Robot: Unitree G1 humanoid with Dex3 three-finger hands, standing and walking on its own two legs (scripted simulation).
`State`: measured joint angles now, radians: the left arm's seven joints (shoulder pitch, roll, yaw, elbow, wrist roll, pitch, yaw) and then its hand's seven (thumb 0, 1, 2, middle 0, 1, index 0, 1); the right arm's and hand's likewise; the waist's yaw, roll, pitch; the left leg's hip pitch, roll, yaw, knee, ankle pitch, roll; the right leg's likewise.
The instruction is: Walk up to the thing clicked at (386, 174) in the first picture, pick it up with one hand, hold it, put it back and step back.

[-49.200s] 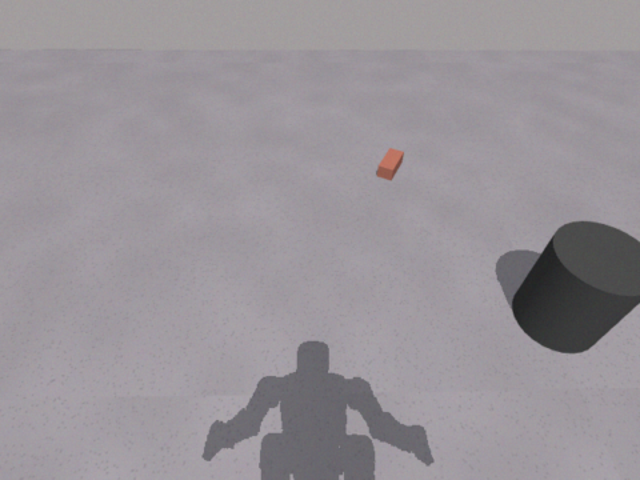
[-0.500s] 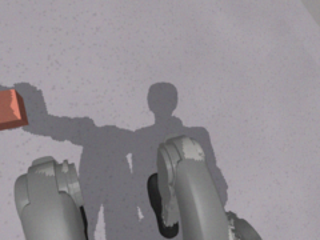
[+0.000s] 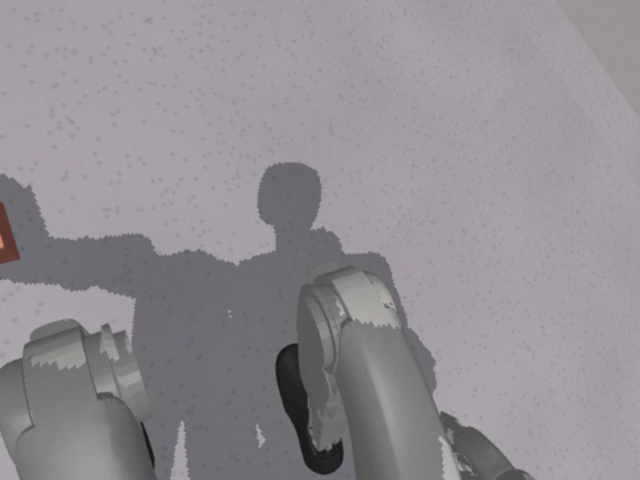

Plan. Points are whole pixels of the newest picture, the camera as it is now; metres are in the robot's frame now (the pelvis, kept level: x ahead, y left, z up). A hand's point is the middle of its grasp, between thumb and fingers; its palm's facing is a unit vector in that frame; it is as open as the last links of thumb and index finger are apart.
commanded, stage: rest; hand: left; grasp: from above
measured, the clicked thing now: out of the picture +0.42 +0.36 -0.25
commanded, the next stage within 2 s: open in 0.42 s
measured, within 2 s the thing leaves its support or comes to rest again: rests again in 0.60 s
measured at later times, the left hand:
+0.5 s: hand out of the picture +0.41 +0.35 -0.23, palm faces -0.45 -0.15 -0.88, open 10.5 cm
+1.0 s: hand out of the picture +0.42 +0.35 -0.23, palm faces -0.43 -0.14 -0.89, open 12.9 cm
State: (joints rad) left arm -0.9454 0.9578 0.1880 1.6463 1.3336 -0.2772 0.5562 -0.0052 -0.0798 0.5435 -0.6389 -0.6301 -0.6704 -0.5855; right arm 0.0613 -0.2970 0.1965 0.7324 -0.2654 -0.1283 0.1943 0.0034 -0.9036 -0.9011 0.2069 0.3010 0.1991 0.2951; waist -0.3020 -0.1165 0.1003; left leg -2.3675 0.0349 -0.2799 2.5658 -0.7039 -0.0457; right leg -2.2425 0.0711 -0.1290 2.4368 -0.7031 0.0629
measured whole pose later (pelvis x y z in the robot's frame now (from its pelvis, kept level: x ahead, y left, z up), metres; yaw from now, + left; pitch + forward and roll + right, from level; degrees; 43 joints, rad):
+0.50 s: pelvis +0.00 +0.00 +0.00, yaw -1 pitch +26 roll -13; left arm -0.96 1.01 0.16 1.71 1.32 -0.29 0.59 -0.01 -0.09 0.55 -0.65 -0.62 -0.68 -0.58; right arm 0.05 -0.32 0.24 0.72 -0.29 -0.17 0.22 0.00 -0.91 -0.90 0.21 0.30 0.20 0.30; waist -0.32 -0.13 0.13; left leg -2.36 0.04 -0.30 2.58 -0.71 -0.04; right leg -2.23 0.08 -0.14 2.44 -0.69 0.07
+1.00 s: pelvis +0.00 +0.00 +0.00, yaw -2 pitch +26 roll -14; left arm -0.96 1.01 0.15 1.70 1.31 -0.27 0.61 0.00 -0.32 0.86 -0.27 -0.84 -0.27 -0.84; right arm 0.04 -0.32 0.27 0.71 -0.29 -0.19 0.23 0.00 -0.90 -0.90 0.21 0.30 0.20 0.30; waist -0.33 -0.15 0.14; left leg -2.35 0.04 -0.31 2.58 -0.71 -0.04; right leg -2.21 0.08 -0.15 2.42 -0.69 0.07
